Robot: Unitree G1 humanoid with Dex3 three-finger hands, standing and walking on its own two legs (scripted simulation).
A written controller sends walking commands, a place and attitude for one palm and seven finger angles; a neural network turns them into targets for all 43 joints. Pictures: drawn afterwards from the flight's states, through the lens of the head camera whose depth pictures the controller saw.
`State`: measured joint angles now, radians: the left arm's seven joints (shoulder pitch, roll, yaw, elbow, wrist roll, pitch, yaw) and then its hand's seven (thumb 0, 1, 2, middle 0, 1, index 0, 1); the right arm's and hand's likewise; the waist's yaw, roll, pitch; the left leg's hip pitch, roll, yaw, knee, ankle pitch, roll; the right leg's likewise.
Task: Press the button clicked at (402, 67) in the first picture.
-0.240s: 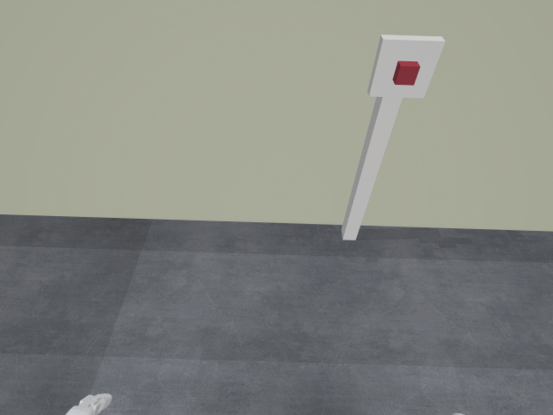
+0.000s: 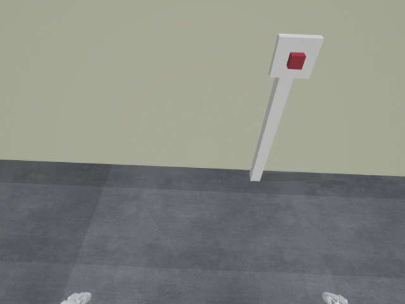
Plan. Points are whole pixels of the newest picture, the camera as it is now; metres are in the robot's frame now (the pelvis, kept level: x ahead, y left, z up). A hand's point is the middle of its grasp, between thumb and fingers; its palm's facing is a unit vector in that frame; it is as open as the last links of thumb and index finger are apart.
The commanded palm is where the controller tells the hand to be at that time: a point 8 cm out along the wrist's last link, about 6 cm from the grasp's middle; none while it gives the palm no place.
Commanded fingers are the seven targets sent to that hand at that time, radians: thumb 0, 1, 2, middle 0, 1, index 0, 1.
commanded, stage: stand and wait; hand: left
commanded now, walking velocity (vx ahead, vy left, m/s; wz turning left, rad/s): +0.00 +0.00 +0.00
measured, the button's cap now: (295, 60) +0.94 -0.29 +0.05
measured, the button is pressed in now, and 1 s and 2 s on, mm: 0 0 0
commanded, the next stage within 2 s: look at it before walking up in 0.82 s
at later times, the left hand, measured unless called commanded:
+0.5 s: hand out of the picture +0.05 +0.24 -0.15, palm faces -0.02 -0.94 -0.35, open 7.4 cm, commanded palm none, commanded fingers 0.00 0.90 0.90 -0.20 -0.30 -0.20 -0.30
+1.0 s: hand out of the picture +0.04 +0.23 -0.15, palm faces -0.03 -0.94 -0.34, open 7.4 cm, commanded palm none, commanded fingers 0.00 0.90 0.90 -0.20 -0.30 -0.20 -0.30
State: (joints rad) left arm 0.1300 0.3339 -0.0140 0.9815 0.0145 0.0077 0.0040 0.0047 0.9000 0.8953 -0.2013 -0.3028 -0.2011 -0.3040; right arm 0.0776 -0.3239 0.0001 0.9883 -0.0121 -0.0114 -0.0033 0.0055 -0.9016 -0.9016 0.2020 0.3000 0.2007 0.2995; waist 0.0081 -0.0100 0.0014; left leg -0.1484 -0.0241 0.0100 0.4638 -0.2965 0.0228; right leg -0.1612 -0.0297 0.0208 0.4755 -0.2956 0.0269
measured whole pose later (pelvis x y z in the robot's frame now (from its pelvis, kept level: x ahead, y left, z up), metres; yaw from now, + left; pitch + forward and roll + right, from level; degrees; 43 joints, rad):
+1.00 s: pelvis -0.03 -0.02 +0.01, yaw +0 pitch -1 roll +0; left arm 0.15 0.34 -0.01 1.09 0.02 0.00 0.00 0.00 0.90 0.90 -0.20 -0.30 -0.20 -0.30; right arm 0.13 -0.34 0.00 1.12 0.00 -0.01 0.00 0.01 -0.90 -0.90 0.20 0.30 0.20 0.30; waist 0.00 0.00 0.03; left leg -0.14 0.01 0.00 0.37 -0.20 -0.01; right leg -0.15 0.00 0.01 0.38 -0.20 0.00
